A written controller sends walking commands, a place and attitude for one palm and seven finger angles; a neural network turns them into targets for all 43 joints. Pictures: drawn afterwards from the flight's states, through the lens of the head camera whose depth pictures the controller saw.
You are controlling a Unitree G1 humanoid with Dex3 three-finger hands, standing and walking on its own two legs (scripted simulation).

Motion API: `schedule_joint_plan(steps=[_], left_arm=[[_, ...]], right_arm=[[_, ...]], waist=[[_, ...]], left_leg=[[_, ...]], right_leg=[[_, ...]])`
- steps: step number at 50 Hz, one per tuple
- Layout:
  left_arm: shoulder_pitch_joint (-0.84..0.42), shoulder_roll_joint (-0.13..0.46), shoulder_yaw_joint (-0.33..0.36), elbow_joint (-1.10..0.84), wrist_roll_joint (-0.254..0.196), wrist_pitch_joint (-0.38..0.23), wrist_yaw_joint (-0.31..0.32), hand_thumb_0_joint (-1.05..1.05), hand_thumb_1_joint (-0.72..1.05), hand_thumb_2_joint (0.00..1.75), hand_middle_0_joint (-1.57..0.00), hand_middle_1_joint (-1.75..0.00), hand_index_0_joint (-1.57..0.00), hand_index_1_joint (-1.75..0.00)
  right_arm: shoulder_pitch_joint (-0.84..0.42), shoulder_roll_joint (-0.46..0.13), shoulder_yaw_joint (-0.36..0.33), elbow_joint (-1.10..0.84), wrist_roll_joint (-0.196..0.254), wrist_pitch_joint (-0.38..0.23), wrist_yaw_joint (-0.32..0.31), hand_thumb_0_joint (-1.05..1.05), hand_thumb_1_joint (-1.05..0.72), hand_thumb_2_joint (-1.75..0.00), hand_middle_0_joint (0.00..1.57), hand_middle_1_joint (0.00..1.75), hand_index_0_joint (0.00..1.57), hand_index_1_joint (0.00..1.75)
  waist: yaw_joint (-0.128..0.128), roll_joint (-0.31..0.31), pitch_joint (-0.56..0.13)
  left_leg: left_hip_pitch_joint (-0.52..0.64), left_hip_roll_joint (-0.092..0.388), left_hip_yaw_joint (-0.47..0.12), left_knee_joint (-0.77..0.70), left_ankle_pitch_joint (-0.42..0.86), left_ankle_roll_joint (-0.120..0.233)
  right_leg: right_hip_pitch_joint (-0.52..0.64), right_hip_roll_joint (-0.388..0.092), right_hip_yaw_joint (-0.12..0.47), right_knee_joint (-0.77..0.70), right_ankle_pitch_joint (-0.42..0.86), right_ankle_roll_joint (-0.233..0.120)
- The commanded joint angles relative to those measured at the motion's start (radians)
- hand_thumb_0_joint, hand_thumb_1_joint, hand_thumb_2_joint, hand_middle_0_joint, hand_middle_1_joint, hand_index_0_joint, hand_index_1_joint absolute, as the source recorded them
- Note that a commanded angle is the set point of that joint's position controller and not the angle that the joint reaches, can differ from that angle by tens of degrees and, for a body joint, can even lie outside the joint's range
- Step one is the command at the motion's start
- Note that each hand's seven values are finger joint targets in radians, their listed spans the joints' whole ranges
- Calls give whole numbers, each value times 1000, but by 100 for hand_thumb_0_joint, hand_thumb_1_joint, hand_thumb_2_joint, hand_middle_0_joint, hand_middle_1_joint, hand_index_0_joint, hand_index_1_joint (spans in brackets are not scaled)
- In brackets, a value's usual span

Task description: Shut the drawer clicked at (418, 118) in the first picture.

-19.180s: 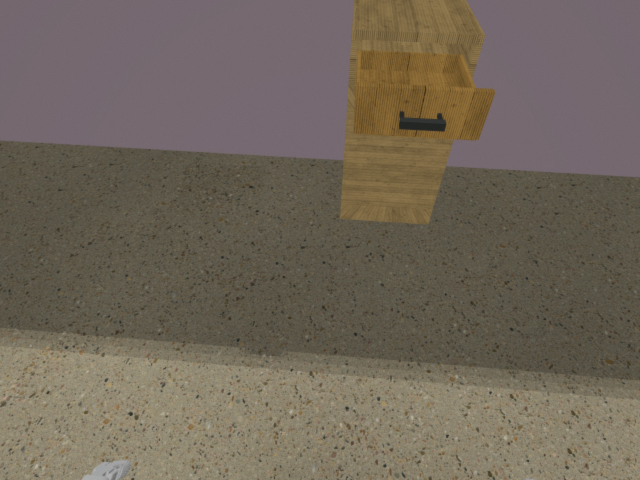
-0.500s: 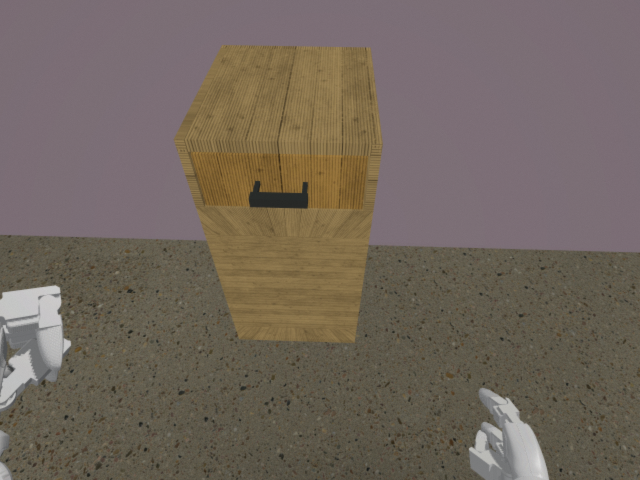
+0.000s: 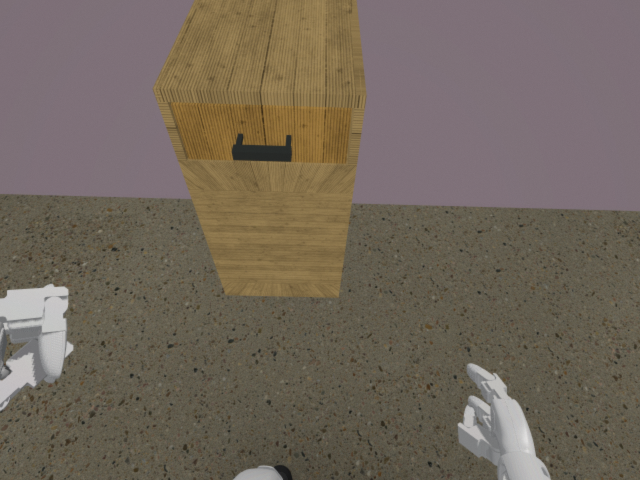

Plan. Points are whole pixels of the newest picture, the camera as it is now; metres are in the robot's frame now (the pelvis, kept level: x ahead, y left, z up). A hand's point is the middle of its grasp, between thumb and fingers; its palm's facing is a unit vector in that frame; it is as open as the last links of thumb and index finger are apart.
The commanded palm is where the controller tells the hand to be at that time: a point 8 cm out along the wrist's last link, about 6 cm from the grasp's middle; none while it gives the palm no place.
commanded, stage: step back with the hand held close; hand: left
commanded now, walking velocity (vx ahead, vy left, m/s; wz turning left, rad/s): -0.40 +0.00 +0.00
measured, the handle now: (263, 146) +0.71 +0.16 -0.06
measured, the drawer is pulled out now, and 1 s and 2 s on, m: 0.00 0.00 0.00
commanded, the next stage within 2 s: stop stepping back and stand still in 0.22 s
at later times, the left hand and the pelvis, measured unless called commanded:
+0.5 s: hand out of the picture +0.05 +0.22 +0.18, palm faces +0.39 -0.78 -0.49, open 3.3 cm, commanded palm +0.00 +0.27 +0.18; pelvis -0.12 -0.02 +0.00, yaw +2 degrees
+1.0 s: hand out of the picture +0.02 +0.24 +0.17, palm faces +0.42 -0.80 -0.42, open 3.2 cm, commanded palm -0.04 +0.27 +0.18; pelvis -0.16 -0.01 +0.00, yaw +3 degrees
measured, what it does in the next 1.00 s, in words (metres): walks backwards: left foot, then right foot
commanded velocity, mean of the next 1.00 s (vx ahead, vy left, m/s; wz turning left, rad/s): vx -0.01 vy -0.01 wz -0.01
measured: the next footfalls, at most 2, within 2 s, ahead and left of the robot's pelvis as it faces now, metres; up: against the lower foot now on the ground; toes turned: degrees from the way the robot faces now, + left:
left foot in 0.24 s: -0.09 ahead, +0.10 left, +0.00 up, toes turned +5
right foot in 0.44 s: -0.09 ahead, -0.12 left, +0.00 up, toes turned +3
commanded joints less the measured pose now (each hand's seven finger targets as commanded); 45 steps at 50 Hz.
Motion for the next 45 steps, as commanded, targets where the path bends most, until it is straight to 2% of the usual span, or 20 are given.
schedule_joint_plan(steps=[1,2,4,8,10,12,14,17,20,22,24,29,32,34,36,39,41,42,43,45], left_arm=[[33,207,217,-233,-12,-53,39,0,90,90,-140,-160,-140,-160],[24,201,210,-198,-18,-49,47,0,90,90,-140,-160,-140,-160],[6,160,178,-138,-18,-26,60,0,90,90,-140,-160,-140,-160],[1,112,131,-57,-1,-32,51,0,90,90,-140,-160,-140,-160],[-55,92,80,-116,-2,-50,52,0,90,90,-140,-160,-140,-160],[-101,115,91,-192,20,-71,56,0,90,90,-140,-160,-140,-160],[-67,142,131,-191,6,-76,62,0,90,90,-140,-160,-140,-160],[-37,160,154,-320,0,-58,60,0,90,90,-140,-160,-140,-160],[37,128,133,-274,9,-34,61,0,90,90,-140,-160,-140,-160],[3,168,153,-217,8,-23,62,0,90,90,-140,-160,-140,-160],[-126,158,161,-93,9,-20,73,0,90,90,-140,-160,-140,-160],[-61,103,109,-50,11,-17,64,0,90,90,-140,-160,-140,-160],[-105,98,89,-166,23,-41,68,0,90,90,-140,-160,-140,-160],[-95,116,107,-162,28,-36,63,0,90,90,-140,-160,-140,-160],[-117,142,117,-213,43,-27,66,0,90,90,-140,-160,-140,-160],[-51,118,99,-162,38,-19,74,0,90,90,-140,-160,-140,-160],[-36,130,110,-107,37,-18,69,0,90,90,-140,-160,-140,-160],[-61,143,118,-111,27,-16,63,0,90,90,-140,-160,-140,-160],[-104,166,143,-115,15,-18,68,0,90,90,-140,-160,-140,-160],[-117,135,129,-94,20,-24,65,0,90,90,-140,-160,-140,-160]], right_arm=[[-27,-135,-76,-167,19,-10,-22,0,-90,-90,20,30,20,30],[-22,-114,-79,-156,31,-2,-23,0,-90,-90,20,30,20,30],[-37,-109,-85,-122,25,13,-26,0,-90,-90,20,30,20,30],[-45,-88,-51,-129,18,32,-44,0,-90,-90,20,30,20,30],[-21,-130,-50,-114,22,19,-56,0,-90,-90,20,30,20,30],[-9,-152,-63,-125,12,-19,-61,0,-90,-90,20,30,20,30],[27,-133,-81,-113,7,-67,-51,0,-90,-90,20,30,20,30],[41,-136,-70,-113,-4,-102,-32,0,-90,-90,20,30,20,30],[18,-138,-54,-130,25,-101,-14,0,-90,-90,20,30,20,30],[4,-124,-46,-144,22,-80,-19,0,-90,-90,20,30,20,30],[20,-118,-39,-89,5,-72,-28,0,-90,-90,20,30,20,30],[20,-120,-23,-98,18,-58,-57,0,-90,-90,20,30,20,30],[30,-156,-20,-123,18,-85,-63,0,-90,-90,20,30,20,30],[30,-138,-23,-105,12,-103,-53,0,-90,-90,20,30,20,30],[29,-132,-22,-115,7,-116,-44,0,-90,-90,20,30,20,30],[21,-142,-19,-112,11,-109,-35,0,-90,-90,20,30,20,30],[23,-145,-32,-113,5,-89,-34,0,-90,-90,20,30,20,30],[17,-139,-40,-117,6,-74,-30,0,-90,-90,20,30,20,30],[30,-140,-44,-102,8,-66,-30,0,-90,-90,20,30,20,30],[68,-130,-46,-80,10,-72,-27,0,-90,-90,20,30,20,30]], waist=[[-5,-107,-258],[-4,-206,-207],[7,-191,-164],[-9,-103,-105],[-34,60,-100],[-12,307,-153],[-3,161,-216],[10,205,-250],[17,122,-196],[-1,-206,-118],[-12,-166,-90],[-25,-68,-67],[-19,204,-48],[-17,214,-77],[-11,207,-29],[7,168,-22],[0,4,0],[-1,-139,-5],[-4,-157,-13],[-15,-99,-96]], left_leg=[[-28,55,-38,53,-146,20],[13,-23,4,244,-246,-18],[15,-21,-51,600,-315,-24],[125,33,-15,180,-229,-12],[161,54,-11,-147,-143,12],[-6,319,-295,-267,-33,128],[108,336,-259,-205,131,168],[163,321,-181,-106,375,154],[44,190,-59,-18,-93,47],[-48,-4,24,279,-316,-24],[45,48,-5,410,-310,-28],[241,53,7,1,-249,19],[129,257,-336,-308,-484,119],[117,284,-358,-354,-486,128],[67,290,-341,-362,-502,138],[-23,218,-152,-234,-427,79],[-113,89,-32,12,-400,26],[-147,30,22,241,-337,1],[-131,35,41,395,-284,-4],[-80,51,4,457,-278,-2]], right_leg=[[168,-197,187,-168,258,-24],[9,-319,305,-306,151,-92],[-142,-390,284,-383,-3,-167],[-108,-220,72,-234,170,-87],[-51,-146,28,-112,82,-24],[35,-15,-18,247,-106,26],[-79,-1,17,396,-210,24],[-37,-49,24,318,-221,20],[187,-70,-19,-84,-32,20],[57,-320,423,-366,-195,-105],[-127,-368,367,-439,-548,-140],[-147,-209,81,-227,-392,-69],[-55,-53,-60,141,-177,8],[-58,-51,-76,272,-205,14],[-30,-61,-65,280,-199,3],[191,-54,-113,-36,-153,-13],[214,-135,78,-222,-254,-81],[158,-282,318,-346,-418,-154],[114,-381,389,-399,-375,-192],[103,-357,316,-364,-367,-192]])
